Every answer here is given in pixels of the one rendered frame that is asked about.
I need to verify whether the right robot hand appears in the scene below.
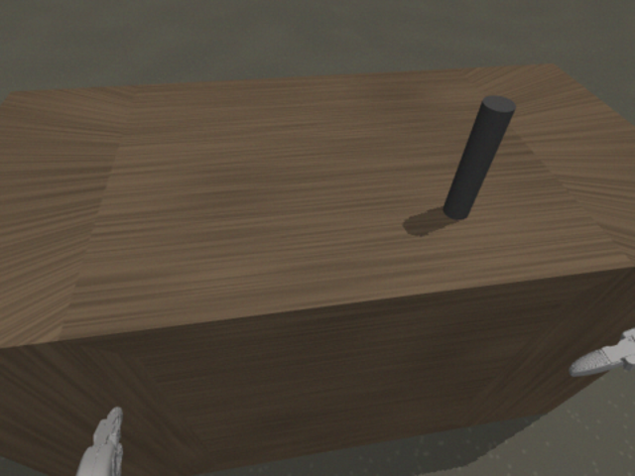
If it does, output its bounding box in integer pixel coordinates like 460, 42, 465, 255
570, 327, 635, 377

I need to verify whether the can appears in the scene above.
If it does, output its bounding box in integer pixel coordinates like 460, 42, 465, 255
443, 95, 516, 220

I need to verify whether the left robot hand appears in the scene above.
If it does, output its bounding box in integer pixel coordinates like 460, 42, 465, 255
75, 407, 123, 476

